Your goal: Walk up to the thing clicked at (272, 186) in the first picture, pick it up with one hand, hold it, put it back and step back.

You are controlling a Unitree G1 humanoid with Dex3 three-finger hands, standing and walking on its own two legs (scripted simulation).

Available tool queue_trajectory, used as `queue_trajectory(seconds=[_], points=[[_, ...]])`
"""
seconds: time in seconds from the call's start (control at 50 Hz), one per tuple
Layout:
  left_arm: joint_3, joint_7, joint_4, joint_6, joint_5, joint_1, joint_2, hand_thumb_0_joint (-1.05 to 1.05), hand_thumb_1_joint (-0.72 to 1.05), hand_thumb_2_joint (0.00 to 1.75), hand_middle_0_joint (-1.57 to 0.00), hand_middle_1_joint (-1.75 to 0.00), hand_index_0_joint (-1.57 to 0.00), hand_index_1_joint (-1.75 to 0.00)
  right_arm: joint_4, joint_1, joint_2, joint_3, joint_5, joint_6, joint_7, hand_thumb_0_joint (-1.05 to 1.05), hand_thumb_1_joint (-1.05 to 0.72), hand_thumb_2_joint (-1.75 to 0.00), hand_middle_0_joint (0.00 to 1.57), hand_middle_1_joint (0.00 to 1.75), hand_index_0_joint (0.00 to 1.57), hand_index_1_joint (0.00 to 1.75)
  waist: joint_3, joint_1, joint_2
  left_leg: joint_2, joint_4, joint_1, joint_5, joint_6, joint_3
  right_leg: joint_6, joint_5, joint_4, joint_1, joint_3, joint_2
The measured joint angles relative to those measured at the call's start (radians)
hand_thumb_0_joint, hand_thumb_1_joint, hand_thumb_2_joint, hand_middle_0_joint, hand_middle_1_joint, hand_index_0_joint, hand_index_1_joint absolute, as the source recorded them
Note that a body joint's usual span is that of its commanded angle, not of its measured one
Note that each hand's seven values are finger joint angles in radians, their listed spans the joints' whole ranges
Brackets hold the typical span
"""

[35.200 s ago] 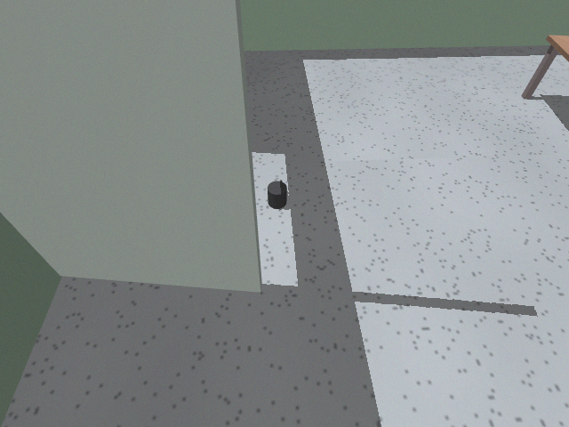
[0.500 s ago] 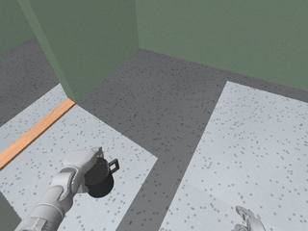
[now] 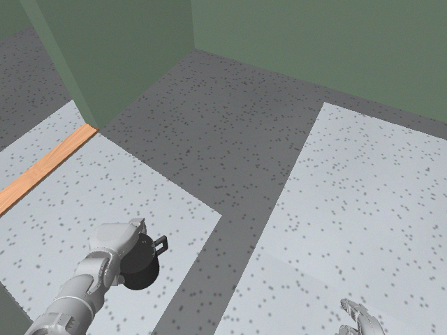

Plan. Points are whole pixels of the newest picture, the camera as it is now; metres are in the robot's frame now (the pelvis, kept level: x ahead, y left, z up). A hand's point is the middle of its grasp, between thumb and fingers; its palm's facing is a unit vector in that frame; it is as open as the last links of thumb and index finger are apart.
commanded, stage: crouch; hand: left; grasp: from above
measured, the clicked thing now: (143, 257) +0.30 +0.19 -0.15
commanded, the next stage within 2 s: lower in 1.60 s
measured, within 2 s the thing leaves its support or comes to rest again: neither
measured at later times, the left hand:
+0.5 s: hand (146, 259) +0.36 +0.23 -0.33, palm faces -0.44 +0.03 -0.90, open 11.7 cm
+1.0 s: hand (154, 270) +0.38 +0.25 -0.50, palm faces -0.45 +0.00 -0.90, open 11.7 cm
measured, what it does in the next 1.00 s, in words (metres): lowers itself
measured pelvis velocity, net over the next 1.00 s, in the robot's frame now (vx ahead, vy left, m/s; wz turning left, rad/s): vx -0.05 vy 0.00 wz -0.02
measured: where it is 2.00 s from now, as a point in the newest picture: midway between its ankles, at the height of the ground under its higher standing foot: outside the picture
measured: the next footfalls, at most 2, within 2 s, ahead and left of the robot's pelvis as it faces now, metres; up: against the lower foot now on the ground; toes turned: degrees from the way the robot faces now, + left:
none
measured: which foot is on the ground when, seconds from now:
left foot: down 0.00-1.00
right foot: down 0.00-1.00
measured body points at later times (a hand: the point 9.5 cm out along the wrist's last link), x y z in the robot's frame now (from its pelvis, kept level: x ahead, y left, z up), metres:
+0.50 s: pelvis -0.04 +0.01 -0.19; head +0.14 +0.02 +0.23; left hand +0.38 +0.23 -0.28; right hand -0.01 -0.28 -0.31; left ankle +0.02 +0.13 -0.73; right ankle +0.03 -0.14 -0.73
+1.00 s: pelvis -0.05 +0.00 -0.32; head +0.18 +0.03 +0.06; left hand +0.40 +0.24 -0.45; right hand +0.01 -0.29 -0.44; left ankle +0.02 +0.13 -0.73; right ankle +0.03 -0.14 -0.73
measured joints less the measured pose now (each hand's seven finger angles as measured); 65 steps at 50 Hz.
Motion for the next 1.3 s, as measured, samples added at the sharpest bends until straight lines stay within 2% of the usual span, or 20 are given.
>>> queue_trajectory(seconds=[0.1, 0.24, 0.3, 0.36, 0.44, 0.52, 0.64, 0.76, 0.88, 1.04, 1.16, 1.3], points=[[0.013, 0.092, 0.141, -0.015, 0.044, -0.077, -0.004, -0.03, -0.19, 0.91, -0.61, -1.15, -0.30, -0.90, 0.027, 0.010, -0.007, -0.017, -0.020, -0.013, 0.018, 0.01, -0.90, -0.90, 0.21, 0.30, 0.20, 0.30, -0.040, -0.017, -0.013, 0.006, 0.158, -0.190, -0.058, -0.001, -0.014, -0.001, -0.053, 0.144, -0.180, -0.006, 0.005], [0.065, 0.221, 0.284, -0.041, 0.116, -0.198, 0.010, -0.01, -0.18, 0.89, -0.60, -1.16, -0.30, -0.90, 0.036, 0.046, -0.031, -0.041, -0.053, -0.033, 0.028, 0.01, -0.90, -0.90, 0.21, 0.30, 0.20, 0.30, -0.117, -0.058, -0.011, 0.012, 0.505, -0.574, -0.187, -0.001, -0.032, 0.008, -0.177, 0.479, -0.557, -0.006, 0.009], [0.091, 0.260, 0.338, -0.038, 0.126, -0.261, 0.022, 0.00, -0.17, 0.87, -0.60, -1.15, -0.30, -0.89, 0.046, 0.055, -0.037, -0.043, -0.063, -0.040, 0.020, 0.01, -0.90, -0.90, 0.21, 0.30, 0.20, 0.30, -0.144, -0.080, -0.003, 0.013, 0.646, -0.737, -0.234, 0.002, -0.037, 0.010, -0.221, 0.616, -0.718, -0.003, 0.011], [0.119, 0.283, 0.366, -0.016, 0.115, -0.313, 0.036, 0.00, -0.15, 0.85, -0.61, -1.14, -0.31, -0.88, 0.054, 0.063, -0.032, -0.042, -0.071, -0.049, 0.013, 0.01, -0.90, -0.90, 0.21, 0.30, 0.20, 0.30, -0.167, -0.101, 0.003, 0.014, 0.772, -0.886, -0.273, 0.005, -0.040, 0.012, -0.258, 0.741, -0.867, 0.002, 0.013], [0.156, 0.287, 0.372, 0.005, 0.098, -0.360, 0.055, 0.01, -0.14, 0.83, -0.62, -1.13, -0.31, -0.86, 0.068, 0.067, -0.016, -0.037, -0.082, -0.057, 0.010, 0.01, -0.91, -0.90, 0.21, 0.30, 0.20, 0.30, -0.185, -0.124, 0.011, 0.014, 0.915, -1.051, -0.313, 0.010, -0.046, 0.014, -0.296, 0.879, -1.030, 0.006, 0.015], [0.177, 0.264, 0.377, 0.009, 0.090, -0.391, 0.074, 0.01, -0.14, 0.82, -0.63, -1.12, -0.32, -0.85, 0.070, 0.065, 0.003, -0.027, -0.094, -0.065, 0.017, 0.01, -0.91, -0.90, 0.21, 0.30, 0.20, 0.30, -0.198, -0.140, 0.024, 0.009, 1.032, -1.187, -0.342, 0.012, -0.053, 0.016, -0.325, 0.993, -1.162, 0.007, 0.013], [0.199, 0.236, 0.404, -0.028, 0.100, -0.423, 0.101, 0.00, -0.15, 0.83, -0.65, -1.11, -0.33, -0.84, 0.061, 0.048, 0.019, -0.007, -0.105, -0.086, 0.037, 0.01, -0.91, -0.90, 0.21, 0.30, 0.20, 0.30, -0.207, -0.150, 0.043, -0.002, 1.182, -1.358, -0.372, 0.015, -0.068, 0.020, -0.360, 1.139, -1.323, 0.004, 0.008], [0.215, 0.244, 0.416, -0.078, 0.123, -0.443, 0.126, 0.00, -0.15, 0.83, -0.67, -1.09, -0.35, -0.82, 0.053, 0.021, 0.019, 0.009, -0.118, -0.117, 0.061, 0.01, -0.91, -0.90, 0.21, 0.30, 0.20, 0.30, -0.197, -0.150, 0.037, -0.014, 1.295, -1.484, -0.389, 0.008, -0.083, 0.018, -0.386, 1.254, -1.442, -0.001, 0.001], [0.239, 0.282, 0.423, -0.101, 0.145, -0.471, 0.157, 0.00, -0.17, 0.84, -0.69, -1.08, -0.37, -0.81, 0.046, -0.006, 0.004, 0.015, -0.137, -0.141, 0.079, 0.01, -0.91, -0.90, 0.21, 0.30, 0.20, 0.30, -0.176, -0.158, 0.015, -0.018, 1.382, -1.573, -0.403, -0.005, -0.101, 0.014, -0.404, 1.344, -1.529, -0.010, 0.002], [0.275, 0.306, 0.465, -0.088, 0.160, -0.542, 0.209, -0.02, -0.19, 0.87, -0.71, -1.08, -0.37, -0.81, 0.034, -0.025, -0.020, 0.014, -0.152, -0.147, 0.094, 0.01, -0.92, -0.91, 0.21, 0.30, 0.20, 0.30, -0.154, -0.181, -0.001, -0.013, 1.481, -1.654, -0.425, -0.014, -0.123, 0.010, -0.419, 1.435, -1.609, -0.021, 0.014], [0.291, 0.284, 0.494, -0.072, 0.152, -0.580, 0.236, -0.02, -0.19, 0.87, -0.70, -1.08, -0.37, -0.81, 0.027, -0.017, -0.027, 0.016, -0.151, -0.141, 0.111, 0.01, -0.92, -0.91, 0.21, 0.30, 0.20, 0.30, -0.142, -0.196, 0.007, -0.013, 1.532, -1.698, -0.435, -0.014, -0.131, 0.012, -0.426, 1.479, -1.650, -0.023, 0.018], [0.290, 0.241, 0.506, -0.090, 0.141, -0.587, 0.251, -0.02, -0.18, 0.86, -0.71, -1.07, -0.37, -0.80, 0.030, 0.002, -0.023, 0.025, -0.148, -0.128, 0.133, 0.01, -0.92, -0.91, 0.21, 0.30, 0.20, 0.30, -0.114, -0.196, 0.013, -0.014, 1.581, -1.733, -0.439, -0.010, -0.133, 0.019, -0.427, 1.524, -1.684, -0.019, 0.021]])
